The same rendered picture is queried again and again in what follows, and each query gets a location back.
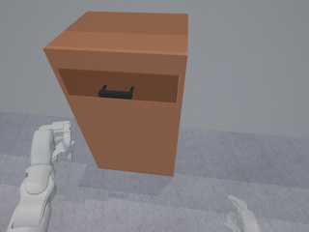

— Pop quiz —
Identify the robot left hand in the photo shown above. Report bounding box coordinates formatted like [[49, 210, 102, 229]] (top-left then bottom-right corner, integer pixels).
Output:
[[30, 121, 75, 166]]

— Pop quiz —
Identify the cabinet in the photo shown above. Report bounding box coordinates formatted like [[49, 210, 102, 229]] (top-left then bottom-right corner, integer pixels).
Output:
[[43, 11, 188, 177]]

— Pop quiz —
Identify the handle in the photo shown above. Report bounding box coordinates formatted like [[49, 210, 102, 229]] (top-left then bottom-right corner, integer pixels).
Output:
[[98, 84, 134, 100]]

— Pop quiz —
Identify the left robot forearm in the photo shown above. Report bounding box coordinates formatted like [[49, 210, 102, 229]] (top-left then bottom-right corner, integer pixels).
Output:
[[6, 163, 57, 232]]

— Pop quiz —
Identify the robot right hand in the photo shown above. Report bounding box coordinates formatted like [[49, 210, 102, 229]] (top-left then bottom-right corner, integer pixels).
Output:
[[223, 195, 261, 232]]

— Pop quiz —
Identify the drawer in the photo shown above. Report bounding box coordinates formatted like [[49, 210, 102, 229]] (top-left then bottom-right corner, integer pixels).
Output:
[[58, 68, 179, 103]]

